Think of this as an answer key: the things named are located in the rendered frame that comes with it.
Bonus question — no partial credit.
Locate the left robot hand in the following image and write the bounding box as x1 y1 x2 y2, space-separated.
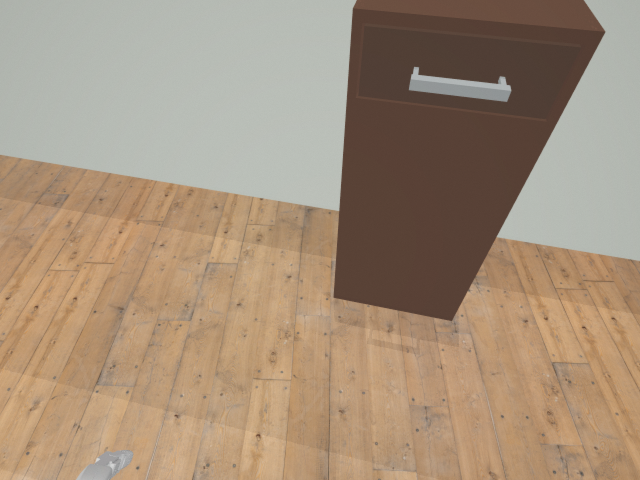
76 450 133 480

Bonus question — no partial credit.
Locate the cabinet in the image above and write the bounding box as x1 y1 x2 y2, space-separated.
333 0 605 321

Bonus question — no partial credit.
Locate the handle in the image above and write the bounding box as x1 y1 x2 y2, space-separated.
409 67 511 102

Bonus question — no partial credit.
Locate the drawer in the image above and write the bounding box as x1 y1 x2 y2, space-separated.
358 23 581 119

